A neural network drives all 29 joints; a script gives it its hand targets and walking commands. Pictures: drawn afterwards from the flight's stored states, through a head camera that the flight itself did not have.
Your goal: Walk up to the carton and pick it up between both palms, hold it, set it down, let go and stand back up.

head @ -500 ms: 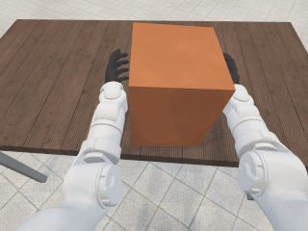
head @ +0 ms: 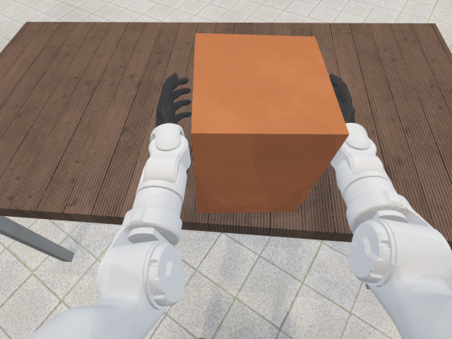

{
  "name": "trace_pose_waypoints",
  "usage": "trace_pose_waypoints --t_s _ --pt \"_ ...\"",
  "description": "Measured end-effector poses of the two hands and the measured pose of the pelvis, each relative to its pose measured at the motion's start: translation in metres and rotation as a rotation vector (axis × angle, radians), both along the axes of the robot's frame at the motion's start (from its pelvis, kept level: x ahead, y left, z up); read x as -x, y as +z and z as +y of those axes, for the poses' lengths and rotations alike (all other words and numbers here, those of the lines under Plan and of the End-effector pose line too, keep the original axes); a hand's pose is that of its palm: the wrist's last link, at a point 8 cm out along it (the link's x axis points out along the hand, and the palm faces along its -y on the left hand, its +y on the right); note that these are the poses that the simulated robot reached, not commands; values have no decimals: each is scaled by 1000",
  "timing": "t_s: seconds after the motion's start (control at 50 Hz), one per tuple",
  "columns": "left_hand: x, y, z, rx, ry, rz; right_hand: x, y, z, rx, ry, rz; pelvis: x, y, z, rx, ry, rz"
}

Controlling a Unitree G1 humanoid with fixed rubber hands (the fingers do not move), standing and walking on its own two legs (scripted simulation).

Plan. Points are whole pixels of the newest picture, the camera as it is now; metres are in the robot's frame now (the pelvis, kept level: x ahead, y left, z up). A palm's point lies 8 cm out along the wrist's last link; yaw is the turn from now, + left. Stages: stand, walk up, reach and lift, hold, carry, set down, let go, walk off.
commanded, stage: set down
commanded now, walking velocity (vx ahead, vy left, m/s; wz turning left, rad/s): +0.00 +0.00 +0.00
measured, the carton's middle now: (251, 132) +0.47 +0.04 +0.06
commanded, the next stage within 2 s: none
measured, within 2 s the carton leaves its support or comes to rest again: rests again in 0.28 s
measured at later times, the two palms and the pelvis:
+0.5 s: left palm (166, 128) +0.43 +0.18 +0.09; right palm (335, 123) +0.49 -0.10 +0.08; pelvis +0.00 +0.00 +0.00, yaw +0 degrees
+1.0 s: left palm (164, 135) +0.42 +0.19 +0.08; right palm (332, 124) +0.49 -0.10 +0.08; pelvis +0.00 +0.00 +0.00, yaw +0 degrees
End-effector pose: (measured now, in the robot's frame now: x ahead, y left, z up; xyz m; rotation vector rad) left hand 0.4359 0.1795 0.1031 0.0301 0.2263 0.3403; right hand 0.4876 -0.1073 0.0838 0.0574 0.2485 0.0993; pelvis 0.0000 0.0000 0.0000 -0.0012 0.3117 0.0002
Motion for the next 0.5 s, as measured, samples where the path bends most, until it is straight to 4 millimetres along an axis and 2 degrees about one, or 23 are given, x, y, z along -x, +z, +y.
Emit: trace_pose_waypoints --t_s 0.5 --pt "5 -9 5 10 11 4 1 -3 6 -11 4 -33 1 0 0 0 -1 0"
